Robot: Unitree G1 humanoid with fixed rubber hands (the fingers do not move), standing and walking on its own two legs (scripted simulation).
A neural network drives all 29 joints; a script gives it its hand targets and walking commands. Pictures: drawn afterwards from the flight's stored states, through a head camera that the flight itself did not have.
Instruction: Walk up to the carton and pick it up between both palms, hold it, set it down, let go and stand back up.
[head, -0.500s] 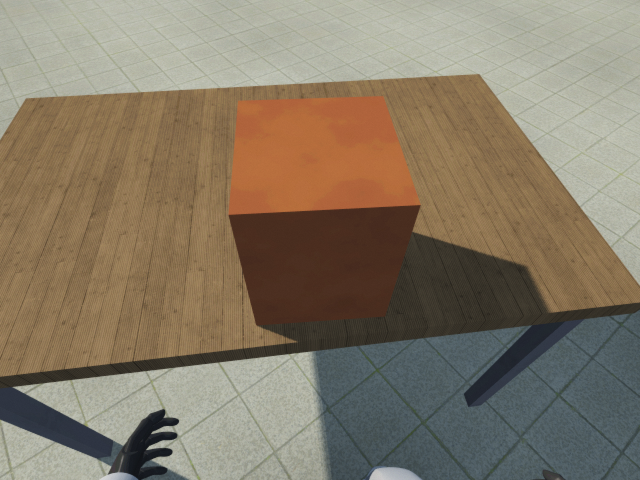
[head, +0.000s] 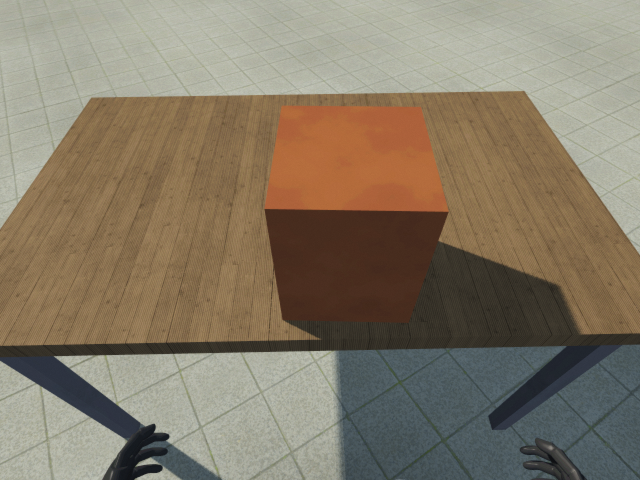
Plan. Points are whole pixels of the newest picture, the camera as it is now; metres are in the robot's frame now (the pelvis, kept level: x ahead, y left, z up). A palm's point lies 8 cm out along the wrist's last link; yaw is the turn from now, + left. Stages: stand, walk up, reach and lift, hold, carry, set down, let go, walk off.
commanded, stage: walk up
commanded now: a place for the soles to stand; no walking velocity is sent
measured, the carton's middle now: (348, 219) +0.46 -0.02 +0.05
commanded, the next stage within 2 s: reach and lift in 0.30 s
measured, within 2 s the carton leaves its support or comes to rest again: neither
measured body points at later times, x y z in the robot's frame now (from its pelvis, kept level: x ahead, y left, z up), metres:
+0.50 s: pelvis +0.00 -0.01 +0.00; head +0.01 +0.00 +0.44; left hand +0.17 +0.26 -0.09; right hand +0.19 -0.26 -0.08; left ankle +0.01 +0.14 -0.73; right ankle +0.05 -0.10 -0.73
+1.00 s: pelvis +0.05 +0.01 +0.02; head +0.05 +0.04 +0.47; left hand +0.22 +0.24 -0.05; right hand +0.22 -0.22 -0.03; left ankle +0.01 +0.14 -0.73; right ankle +0.05 -0.10 -0.73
